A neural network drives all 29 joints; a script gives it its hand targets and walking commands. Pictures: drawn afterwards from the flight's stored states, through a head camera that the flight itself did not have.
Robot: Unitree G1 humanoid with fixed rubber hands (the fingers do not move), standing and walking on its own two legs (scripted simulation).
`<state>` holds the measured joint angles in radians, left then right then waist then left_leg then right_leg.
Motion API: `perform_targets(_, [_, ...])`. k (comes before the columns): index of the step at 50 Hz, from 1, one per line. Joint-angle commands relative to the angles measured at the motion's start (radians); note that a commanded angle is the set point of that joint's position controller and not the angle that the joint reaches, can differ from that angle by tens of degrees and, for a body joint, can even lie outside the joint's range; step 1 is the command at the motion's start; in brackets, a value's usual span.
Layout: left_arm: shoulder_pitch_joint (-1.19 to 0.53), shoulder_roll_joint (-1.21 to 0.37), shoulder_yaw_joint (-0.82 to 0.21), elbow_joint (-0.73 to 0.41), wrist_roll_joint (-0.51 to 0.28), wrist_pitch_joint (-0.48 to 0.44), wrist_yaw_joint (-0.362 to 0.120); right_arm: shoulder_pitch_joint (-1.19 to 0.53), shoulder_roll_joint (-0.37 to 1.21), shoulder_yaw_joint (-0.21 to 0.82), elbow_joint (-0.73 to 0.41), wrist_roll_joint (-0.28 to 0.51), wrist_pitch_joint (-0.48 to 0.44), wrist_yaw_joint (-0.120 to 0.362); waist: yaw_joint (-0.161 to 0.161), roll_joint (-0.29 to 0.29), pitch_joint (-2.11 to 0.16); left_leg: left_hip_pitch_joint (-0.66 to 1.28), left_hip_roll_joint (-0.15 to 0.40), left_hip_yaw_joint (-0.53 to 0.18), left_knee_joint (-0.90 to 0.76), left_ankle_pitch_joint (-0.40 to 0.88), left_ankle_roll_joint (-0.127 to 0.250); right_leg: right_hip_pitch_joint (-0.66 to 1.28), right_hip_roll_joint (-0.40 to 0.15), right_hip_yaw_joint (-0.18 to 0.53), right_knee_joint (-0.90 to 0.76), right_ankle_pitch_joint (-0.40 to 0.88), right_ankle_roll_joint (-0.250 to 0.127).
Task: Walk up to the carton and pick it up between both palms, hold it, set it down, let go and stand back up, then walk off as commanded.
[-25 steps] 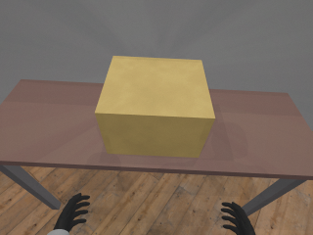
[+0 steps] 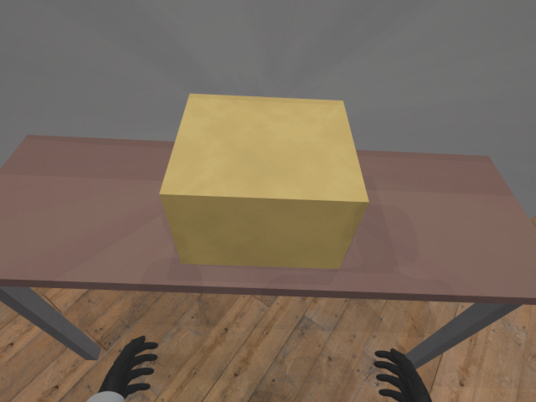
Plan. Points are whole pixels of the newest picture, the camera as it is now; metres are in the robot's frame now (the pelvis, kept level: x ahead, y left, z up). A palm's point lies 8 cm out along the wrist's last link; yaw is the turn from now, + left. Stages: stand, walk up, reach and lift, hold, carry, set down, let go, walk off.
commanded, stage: let go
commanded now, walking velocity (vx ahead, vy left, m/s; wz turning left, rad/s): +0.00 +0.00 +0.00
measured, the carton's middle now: (263, 180) +0.50 +0.02 +0.01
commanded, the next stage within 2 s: stand in 0.16 s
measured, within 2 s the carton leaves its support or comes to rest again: neither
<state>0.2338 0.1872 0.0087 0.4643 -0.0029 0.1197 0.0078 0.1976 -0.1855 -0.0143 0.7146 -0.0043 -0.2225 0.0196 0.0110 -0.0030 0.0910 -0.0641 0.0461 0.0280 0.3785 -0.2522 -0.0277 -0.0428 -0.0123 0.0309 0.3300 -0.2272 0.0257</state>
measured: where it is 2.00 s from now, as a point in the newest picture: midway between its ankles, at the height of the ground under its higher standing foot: outside the picture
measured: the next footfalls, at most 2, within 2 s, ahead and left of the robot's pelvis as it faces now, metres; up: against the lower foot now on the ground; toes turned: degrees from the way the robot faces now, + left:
right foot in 1.48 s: -0.08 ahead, -0.15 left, +0.00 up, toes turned +6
left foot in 1.98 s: -0.19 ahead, +0.12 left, +0.00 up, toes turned -2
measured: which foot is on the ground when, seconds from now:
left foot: down 0.00-1.00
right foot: down 0.00-1.00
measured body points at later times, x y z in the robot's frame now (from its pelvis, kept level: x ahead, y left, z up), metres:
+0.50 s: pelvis -0.02 +0.00 +0.00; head -0.02 +0.00 +0.45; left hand +0.08 +0.32 -0.11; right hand +0.07 -0.32 -0.11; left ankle -0.03 +0.13 -0.75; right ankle -0.03 -0.14 -0.75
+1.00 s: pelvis -0.04 +0.00 +0.00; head -0.04 +0.00 +0.45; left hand +0.01 +0.32 -0.13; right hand +0.02 -0.30 -0.13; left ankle -0.03 +0.13 -0.75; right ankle -0.03 -0.14 -0.75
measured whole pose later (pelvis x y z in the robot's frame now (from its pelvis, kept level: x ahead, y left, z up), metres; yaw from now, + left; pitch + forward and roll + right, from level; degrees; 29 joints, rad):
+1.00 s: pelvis -0.04 +0.00 +0.00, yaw +2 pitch -2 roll +0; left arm 0.22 0.39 -0.03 1.03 0.02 -0.02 -0.02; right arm 0.21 -0.37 0.02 1.05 -0.02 -0.01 0.02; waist 0.00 0.00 0.03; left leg -0.17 0.01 0.00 0.40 -0.19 -0.01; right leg -0.16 -0.04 0.01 0.39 -0.20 0.03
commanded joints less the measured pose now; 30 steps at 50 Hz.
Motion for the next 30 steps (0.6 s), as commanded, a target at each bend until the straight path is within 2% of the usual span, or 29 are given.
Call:
perform_targets(1, [-0.075,0.091,0.034,-0.146,0.009,-0.038,0.014,-0.081,-0.123,-0.049,-0.100,-0.002,-0.053,0.000,0.001,0.029,-0.137,0.084,-0.049,0.049,-0.002,0.352,-0.028,-0.052,0.046,-0.069,-0.030,0.233,-0.039])
perform_targets(5, [-0.087,0.083,0.031,-0.142,0.014,-0.033,0.015,-0.094,-0.123,-0.045,-0.087,-0.001,-0.051,0.001,-0.002,0.033,-0.123,0.087,-0.050,0.051,0.000,0.341,-0.025,-0.059,0.043,-0.065,-0.028,0.233,-0.037])
perform_targets(8, [-0.098,0.089,0.028,-0.126,0.013,-0.029,0.012,-0.105,-0.130,-0.050,-0.083,-0.010,-0.045,0.001,-0.005,0.012,-0.119,0.085,-0.051,0.052,-0.002,0.330,-0.024,-0.069,0.043,-0.069,-0.028,0.230,-0.038])
perform_targets(9, [-0.035,0.346,0.120,0.014,0.060,-0.087,0.026,0.025,-0.354,-0.097,0.002,-0.029,0.061,-0.030,-0.018,-0.023,-0.124,-0.074,0.068,-0.035,0.031,0.503,0.021,-0.069,-0.074,-0.007,0.096,0.331,-0.050])
perform_targets(10, [-0.010,0.344,0.110,0.032,0.037,-0.106,0.020,0.031,-0.360,-0.098,0.006,-0.029,0.105,-0.037,0.001,-0.041,-0.156,-0.061,0.073,-0.032,0.030,0.439,0.034,-0.042,-0.084,0.007,0.085,0.307,-0.042])
perform_targets(11, [-0.036,0.315,0.104,0.040,0.034,-0.114,0.012,0.019,-0.341,-0.094,-0.001,-0.034,0.126,-0.035,-0.001,-0.022,-0.153,-0.062,0.067,-0.030,0.031,0.394,0.036,-0.044,-0.084,0.012,0.069,0.284,-0.033])
perform_targets(13, [-0.035,0.293,0.082,0.069,0.035,-0.135,0.005,-0.014,-0.322,-0.082,-0.005,-0.028,0.150,-0.033,0.001,-0.006,-0.205,-0.042,0.064,-0.037,0.041,0.402,0.043,-0.055,-0.093,0.011,0.078,0.305,-0.034])
perform_targets(17, [-0.070,0.305,0.065,0.151,0.043,-0.153,-0.010,-0.017,-0.324,-0.070,0.039,-0.023,0.160,-0.020,-0.007,0.013,-0.171,-0.067,0.055,-0.050,0.021,0.322,0.049,-0.081,-0.094,0.018,0.061,0.239,-0.039])
perform_targets(18, [-0.069,0.305,0.061,0.174,0.043,-0.153,-0.011,-0.026,-0.316,-0.062,0.043,-0.022,0.165,-0.017,0.001,0.022,-0.172,-0.074,0.051,-0.051,0.024,0.299,0.052,-0.082,-0.096,0.023,0.060,0.225,-0.042])
perform_targets(19, [-0.062,0.332,0.065,0.193,0.045,-0.157,-0.011,-0.015,-0.317,-0.062,0.057,-0.020,0.169,-0.016,-0.012,-0.006,-0.147,-0.077,0.051,-0.060,0.012,0.260,0.053,-0.099,-0.093,0.026,0.051,0.217,-0.042])
perform_targets(20, [-0.060,0.336,0.061,0.212,0.041,-0.158,-0.013,-0.022,-0.325,-0.059,0.069,-0.021,0.170,-0.015,0.001,0.003,-0.152,-0.079,0.056,-0.066,0.017,0.256,0.058,-0.095,-0.094,0.028,0.042,0.201,-0.045])
perform_targets(22, [-0.073,0.353,0.058,0.247,0.041,-0.157,-0.016,-0.010,-0.334,-0.055,0.092,-0.019,0.182,-0.012,-0.010,-0.029,-0.129,-0.084,0.050,-0.066,0.008,0.213,0.057,-0.113,-0.096,0.030,0.031,0.169,-0.047])
perform_targets(23, [-0.070,0.358,0.054,0.262,0.037,-0.160,-0.015,-0.001,-0.354,-0.056,0.101,-0.019,0.180,-0.011,-0.016,-0.019,-0.133,-0.091,0.052,-0.072,0.003,0.195,0.059,-0.108,-0.094,0.037,0.026,0.161,-0.049])
perform_targets(24, [-0.067,0.361,0.053,0.277,0.034,-0.160,-0.016,-0.012,-0.359,-0.057,0.115,-0.023,0.184,-0.012,-0.007,-0.003,-0.106,-0.114,0.052,-0.075,0.003,0.177,0.067,-0.112,-0.097,0.041,0.016,0.155,-0.051])
perform_targets(25, [-0.061,0.372,0.049,0.296,0.036,-0.162,-0.016,-0.009,-0.366,-0.054,0.124,-0.021,0.187,-0.009,-0.013,0.002,-0.123,-0.101,0.048,-0.074,-0.007,0.162,0.062,-0.106,-0.098,0.046,0.012,0.123,-0.053])
perform_targets(27, [-0.063,0.389,0.045,0.326,0.032,-0.161,-0.015,-0.011,-0.393,-0.054,0.147,-0.020,0.189,-0.011,-0.007,-0.003,-0.086,-0.123,0.061,-0.096,-0.022,0.141,0.070,-0.117,-0.096,0.047,0.011,0.117,-0.059])
perform_targets(28, [-0.055,0.392,0.041,0.338,0.029,-0.161,-0.016,-0.005,-0.383,-0.045,0.155,-0.019,0.187,-0.006,-0.010,0.017,-0.113,-0.114,0.058,-0.091,-0.021,0.136,0.067,-0.096,-0.094,0.046,0.005,0.117,-0.057])
perform_targets(29, [-0.052,0.400,0.039,0.359,0.030,-0.160,-0.017,-0.005,-0.382,-0.044,0.162,-0.015,0.188,-0.009,-0.013,-0.003,-0.109,-0.108,0.058,-0.099,-0.027,0.140,0.067,-0.103,-0.092,0.042,0.007,0.111,-0.058])
perform_targets(30, [-0.054,0.393,0.035,0.369,0.028,-0.161,-0.017,-0.011,-0.397,-0.043,0.174,-0.014,0.186,-0.010,-0.008,0.011,-0.100,-0.126,0.059,-0.101,-0.030,0.122,0.071,-0.105,-0.092,0.050,0.001,0.096,-0.059])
